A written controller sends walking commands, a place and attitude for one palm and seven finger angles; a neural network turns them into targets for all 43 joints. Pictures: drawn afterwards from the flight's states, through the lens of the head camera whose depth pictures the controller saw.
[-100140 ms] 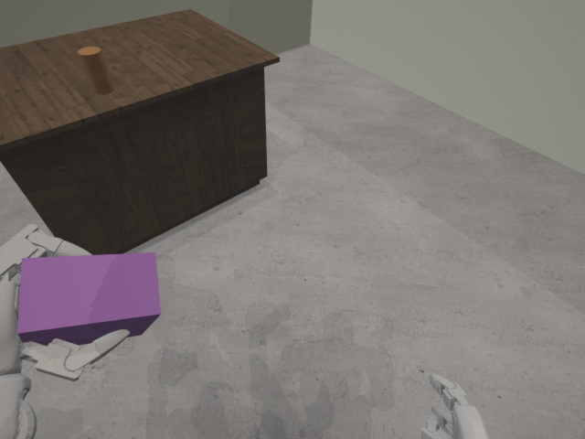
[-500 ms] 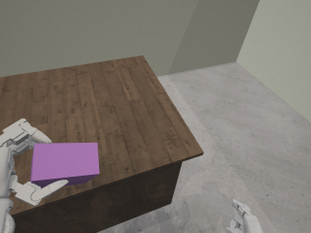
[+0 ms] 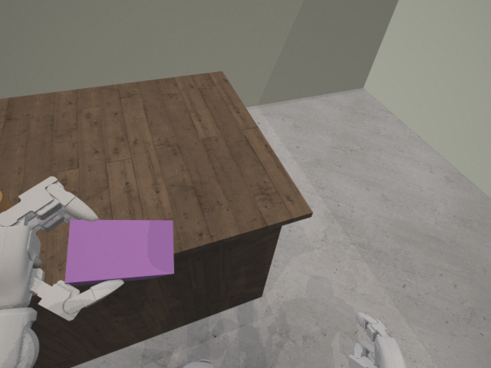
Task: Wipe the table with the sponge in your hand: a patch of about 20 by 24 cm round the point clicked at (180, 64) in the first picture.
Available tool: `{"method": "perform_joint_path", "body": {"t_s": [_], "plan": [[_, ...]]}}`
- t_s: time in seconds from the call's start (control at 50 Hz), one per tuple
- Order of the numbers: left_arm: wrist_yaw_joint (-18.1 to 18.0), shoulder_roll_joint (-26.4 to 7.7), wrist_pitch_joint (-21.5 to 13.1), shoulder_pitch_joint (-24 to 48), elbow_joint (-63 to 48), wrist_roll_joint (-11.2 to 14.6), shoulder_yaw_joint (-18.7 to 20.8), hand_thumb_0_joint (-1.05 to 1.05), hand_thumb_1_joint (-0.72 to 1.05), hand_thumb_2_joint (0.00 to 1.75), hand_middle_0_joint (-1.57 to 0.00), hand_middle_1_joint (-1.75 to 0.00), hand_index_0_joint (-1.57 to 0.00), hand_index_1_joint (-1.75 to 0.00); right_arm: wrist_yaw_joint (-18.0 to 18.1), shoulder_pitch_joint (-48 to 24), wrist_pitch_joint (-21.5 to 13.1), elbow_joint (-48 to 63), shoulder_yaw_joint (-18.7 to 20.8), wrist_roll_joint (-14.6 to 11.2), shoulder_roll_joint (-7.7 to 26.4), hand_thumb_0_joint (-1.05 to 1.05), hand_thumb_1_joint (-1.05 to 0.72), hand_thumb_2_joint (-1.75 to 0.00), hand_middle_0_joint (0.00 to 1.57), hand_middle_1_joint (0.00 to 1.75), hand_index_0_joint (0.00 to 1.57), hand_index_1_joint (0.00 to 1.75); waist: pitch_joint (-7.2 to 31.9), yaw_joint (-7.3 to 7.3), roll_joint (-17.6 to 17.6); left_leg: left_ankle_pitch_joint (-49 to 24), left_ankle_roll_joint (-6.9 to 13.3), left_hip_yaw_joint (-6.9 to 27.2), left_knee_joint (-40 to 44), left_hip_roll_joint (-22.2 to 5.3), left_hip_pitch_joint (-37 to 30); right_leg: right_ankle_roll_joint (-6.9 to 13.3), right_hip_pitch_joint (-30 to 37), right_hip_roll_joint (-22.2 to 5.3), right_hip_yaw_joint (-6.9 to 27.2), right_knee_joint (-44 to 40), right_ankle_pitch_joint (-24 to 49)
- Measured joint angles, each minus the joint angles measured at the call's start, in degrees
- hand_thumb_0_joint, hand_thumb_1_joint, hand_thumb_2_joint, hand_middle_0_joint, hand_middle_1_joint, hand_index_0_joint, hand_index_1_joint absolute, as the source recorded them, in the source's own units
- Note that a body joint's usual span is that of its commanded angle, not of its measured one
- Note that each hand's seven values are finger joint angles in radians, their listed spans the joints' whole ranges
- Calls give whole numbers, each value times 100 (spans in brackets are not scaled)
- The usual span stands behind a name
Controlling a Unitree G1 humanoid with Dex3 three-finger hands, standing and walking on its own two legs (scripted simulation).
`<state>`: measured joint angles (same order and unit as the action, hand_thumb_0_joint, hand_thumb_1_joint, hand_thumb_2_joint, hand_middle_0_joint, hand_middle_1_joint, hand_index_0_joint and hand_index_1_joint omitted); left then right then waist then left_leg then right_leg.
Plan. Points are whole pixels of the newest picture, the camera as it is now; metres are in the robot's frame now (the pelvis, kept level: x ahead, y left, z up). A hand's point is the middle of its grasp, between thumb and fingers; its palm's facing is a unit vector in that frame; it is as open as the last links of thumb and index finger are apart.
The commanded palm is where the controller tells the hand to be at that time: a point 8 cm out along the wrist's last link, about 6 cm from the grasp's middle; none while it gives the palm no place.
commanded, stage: step back with the hand held close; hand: left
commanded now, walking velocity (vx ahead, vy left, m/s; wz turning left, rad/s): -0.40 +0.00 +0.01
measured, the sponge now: (131, 253) +0.23 +0.17 +0.13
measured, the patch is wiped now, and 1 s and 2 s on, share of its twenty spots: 1.00 1.00 1.00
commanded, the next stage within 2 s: stop stepping back and stand still in 0.26 s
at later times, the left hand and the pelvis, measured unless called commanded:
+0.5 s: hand out of the picture +0.04 +0.23 +0.17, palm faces +0.37 -0.83 -0.42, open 10.1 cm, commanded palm +0.00 +0.26 +0.19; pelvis -0.17 -0.01 +0.00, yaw -1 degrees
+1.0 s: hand out of the picture -0.12 +0.24 +0.19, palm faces +0.46 -0.81 -0.36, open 10.1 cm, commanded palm -0.17 +0.27 +0.19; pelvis -0.32 -0.02 +0.00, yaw +3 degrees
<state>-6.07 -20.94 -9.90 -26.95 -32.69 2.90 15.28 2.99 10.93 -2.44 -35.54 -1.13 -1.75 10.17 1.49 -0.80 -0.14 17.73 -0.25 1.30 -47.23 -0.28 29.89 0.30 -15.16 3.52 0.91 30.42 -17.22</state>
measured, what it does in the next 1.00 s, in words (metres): walks backwards: left foot, then right foot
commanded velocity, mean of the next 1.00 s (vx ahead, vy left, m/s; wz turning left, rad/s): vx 0.09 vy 0.03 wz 0.01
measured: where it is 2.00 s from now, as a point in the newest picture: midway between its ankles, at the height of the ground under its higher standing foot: outside the picture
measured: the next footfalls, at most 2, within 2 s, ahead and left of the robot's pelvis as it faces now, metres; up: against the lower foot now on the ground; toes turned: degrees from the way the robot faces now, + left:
left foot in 0.08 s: +0.02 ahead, +0.10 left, +0.00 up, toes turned +0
right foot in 0.48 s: -0.15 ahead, -0.13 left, +0.00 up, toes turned -2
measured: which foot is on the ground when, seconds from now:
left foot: up 0.00-0.06, down 0.08-0.48, up 0.50-0.76, down 0.78-1.00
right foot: down 0.00-0.10, up 0.12-0.46, down 0.48-0.80, up 0.82-1.00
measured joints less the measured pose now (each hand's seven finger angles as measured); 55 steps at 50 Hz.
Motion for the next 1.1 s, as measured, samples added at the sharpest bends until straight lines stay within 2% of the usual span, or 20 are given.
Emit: {"method": "perform_joint_path", "body": {"t_s": [0.04, 0.08, 0.1, 0.18, 0.24, 0.36, 0.46, 0.5, 0.54, 0.6, 0.64, 0.7, 0.78, 0.8, 0.84, 0.9, 0.94, 1.0, 1.04, 1.1], "plan": [[12, -133, -69, -168, -98, 4, 93, -1, -58, 103, -77, -141, -80, -143, 36, 99, 95, 78, 5, 19, 17, 1, -90, -90, 21, 30, 21, 30, 148, 135, 173, 156, -7, -29, -12, 52, -251, -40, -158, -123, 16, 24, 34], [-12, -266, -109, -235, -118, 31, 254, -1, -59, 103, -78, -141, -80, -143, 72, 113, 161, 179, 34, 9, 114, 1, -90, -90, 21, 30, 21, 30, 192, 249, 229, -229, 22, -67, 699, 29, -639, -108, -410, -204, -1, 192, 50], [-29, -340, -104, -210, -97, 58, 356, -1, -59, 103, -78, -141, -80, -143, 84, 59, 176, 205, 73, 1, 152, 1, -90, -90, 21, 30, 21, 30, 142, 283, 262, -61, 133, -91, 1022, 73, -739, -141, -597, -253, -10, 392, 65], [-100, -475, 91, -148, 114, 75, 705, -1, -58, 102, -77, -141, -80, -143, -29, -205, 98, 183, 168, 73, 77, 1, -90, -90, 21, 30, 20, 30, -246, 169, 446, -353, 311, -339, 1387, 92, -776, -124, -1219, -192, 235, 1487, -856], [-140, -349, 308, -314, -79, 67, 642, -1, -58, 102, -77, -141, -80, -143, -158, -141, -99, 239, 140, 59, 20, 1, -90, -90, 21, 30, 20, 30, -370, 101, 382, -677, 288, -404, 1707, -34, -897, -168, -1324, -141, 168, 1740, -806], [-146, -201, 378, -408, -514, 77, 274, -1, -58, 102, -77, -141, -80, -143, -143, 94, -337, 169, 36, 72, -60, 1, -90, -90, 21, 30, 21, 30, -223, 39, 175, -1209, 230, -331, 2044, -180, -795, -196, -1034, -185, 45, 1769, -529], [-211, -319, 402, -283, 9, 88, 485, -1, -58, 102, -77, -141, -80, -143, -62, 193, -296, 140, -31, 70, -93, 1, -90, -90, 21, 30, 21, 30, 55, 59, -13, -1366, 91, -244, 1978, -225, -387, -43, -146, -165, -102, 734, -580], [-185, -248, 477, -164, 285, 44, 482, -1, -58, 102, -77, -141, -80, -143, -58, 192, -246, 171, -14, 53, 0, 1, -90, -90, 21, 30, 21, 30, 16, 53, -187, -523, 21, -174, 1372, -251, -60, 83, 170, -128, -253, 110, -85], [-124, -49, 565, -62, 440, 33, 249, -1, -58, 102, -77, -141, -80, -143, -46, 239, -180, 34, 44, -3, 159, 1, -90, -90, 21, 30, 21, 30, -36, 97, -411, 312, -34, 46, -315, -117, 371, 124, 249, -75, -457, 46, 92], [34, 55, 478, -192, 482, 67, 113, -1, -58, 102, -77, -141, -80, -143, -59, 415, -89, -226, 50, -75, 204, 1, -90, -90, 21, 30, 21, 30, 248, 18, -94, 93, -80, 44, -2546, 236, 657, 127, 120, -256, -399, -32, 245], [123, 4, 339, -253, 591, 83, 172, -1, -59, 102, -78, -141, -80, -143, -77, 504, -25, -258, 61, -68, 209, 2, -90, -90, 21, 30, 21, 30, 499, 81, 139, -219, -32, 0, -3130, 211, 585, 140, -121, -340, -389, -84, 395], [172, -104, 246, -84, 788, 53, 215, -1, -59, 102, -78, -141, -80, -143, -78, 558, -79, -206, 150, -92, 320, 2, -90, -90, 21, 30, 21, 30, 673, 213, 287, -16, 132, -51, -2287, -46, -3, 143, -594, -433, -492, -40, 597], [46, -172, 264, -88, 345, 23, 303, -1, -59, 102, -78, -141, -80, -143, 44, 547, -312, -88, 304, -81, 568, 2, -90, -90, 21, 30, 20, 30, 605, 272, 281, 509, 363, -179, 721, -277, -1488, 100, -1262, -515, -603, 319, 736], [-6, -228, 242, -176, 163, 34, 387, -1, -59, 102, -78, -141, -80, -143, 87, 506, -371, -67, 342, -59, 564, 2, -90, -90, 21, 30, 20, 30, 536, 289, 372, 928, 163, -277, 1368, -230, -1809, 74, -1440, -603, -551, 565, 698], [-101, -311, 233, -439, 25, 27, 604, -1, -59, 102, -78, -141, -80, -143, 128, 422, -396, -91, 349, -25, 345, 2, -90, -90, 20, 30, 20, 30, 348, 139, 792, 761, -68, -637, 1733, 70, -2199, 73, -1600, -718, -196, 1422, 122], [-111, -217, 220, -521, 229, -43, 598, -1, -59, 102, -78, -141, -80, -143, 118, 620, -658, -115, 339, -51, 208, 2, -91, -90, 20, 30, 20, 30, 529, 176, 476, 441, -56, -635, 1809, -17, -2328, 10, -1713, -501, -319, 2789, -632], [-50, -140, 143, -169, 560, -20, 496, -1, -59, 102, -78, -141, -80, -143, 42, 754, -745, -232, 295, -102, 162, 1, -91, -90, 20, 30, 20, 30, 581, 158, 221, 348, -64, -485, 1841, -94, -2308, 36, -1602, -451, -370, 2793, -548], [20, -82, 187, 336, 940, 45, 468, -1, -59, 102, -78, -141, -80, -143, -14, 820, -629, -262, 120, -92, 147, 1, -90, -90, 20, 30, 20, 30, 422, 122, -82, 464, -84, -283, 1386, -223, -2093, -13, -971, -440, -463, 1536, 24], [43, -175, 237, 515, 1042, 64, 530, -1, -59, 102, -78, -141, -80, -143, -34, 782, -530, -184, 13, -78, 126, 1, -90, -90, 21, 30, 20, 30, 281, 103, -140, 850, 46, -241, 601, -266, -1701, -7, -601, -436, -478, 798, 181], [141, 62, 297, 625, 1144, 66, 385, -1, -58, 102, -77, -142, -80, -143, -59, 425, -310, -384, 34, -60, 175, 1, -90, -90, 21, 30, 21, 30, -9, 102, -394, 1071, 229, 88, -1317, -203, -775, 203, -866, -245, -645, 1093, 208]]}}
